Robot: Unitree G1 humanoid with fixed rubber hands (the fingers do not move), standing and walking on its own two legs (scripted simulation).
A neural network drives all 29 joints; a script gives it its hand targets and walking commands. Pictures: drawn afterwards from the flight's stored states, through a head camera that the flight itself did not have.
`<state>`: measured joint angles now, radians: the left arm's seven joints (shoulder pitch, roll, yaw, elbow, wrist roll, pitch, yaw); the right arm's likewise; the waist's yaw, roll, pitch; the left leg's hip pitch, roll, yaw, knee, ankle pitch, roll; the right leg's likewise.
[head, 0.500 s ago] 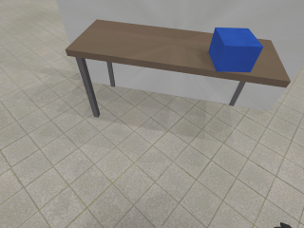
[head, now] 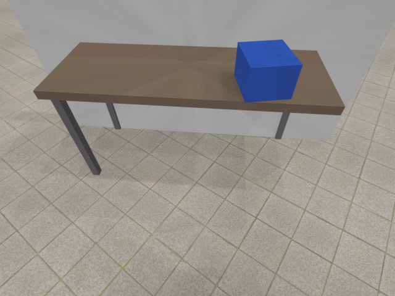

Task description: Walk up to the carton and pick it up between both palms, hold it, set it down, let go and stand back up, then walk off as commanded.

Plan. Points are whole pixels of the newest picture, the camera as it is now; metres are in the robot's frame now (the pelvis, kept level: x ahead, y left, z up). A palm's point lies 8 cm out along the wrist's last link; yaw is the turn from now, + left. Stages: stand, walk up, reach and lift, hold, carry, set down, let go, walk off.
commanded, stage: walk up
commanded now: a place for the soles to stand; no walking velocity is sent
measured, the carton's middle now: (264, 70) +0.96 -0.23 -0.04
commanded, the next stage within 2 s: none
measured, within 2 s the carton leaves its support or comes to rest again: neither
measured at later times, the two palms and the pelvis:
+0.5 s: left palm out of the picture +0.16 +0.34 -0.11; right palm out of the picture +0.16 -0.31 -0.06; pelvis +0.09 +0.03 +0.00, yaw -3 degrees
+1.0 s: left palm (85, 267) +0.22 +0.28 -0.10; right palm out of the picture +0.17 -0.38 -0.06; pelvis +0.13 -0.04 +0.00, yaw -7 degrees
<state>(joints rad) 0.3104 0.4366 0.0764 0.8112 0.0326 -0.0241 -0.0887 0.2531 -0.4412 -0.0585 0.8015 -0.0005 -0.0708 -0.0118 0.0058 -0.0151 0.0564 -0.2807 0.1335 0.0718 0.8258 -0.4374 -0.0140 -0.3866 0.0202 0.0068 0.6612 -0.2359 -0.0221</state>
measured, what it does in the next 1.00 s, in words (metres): walks ahead: left foot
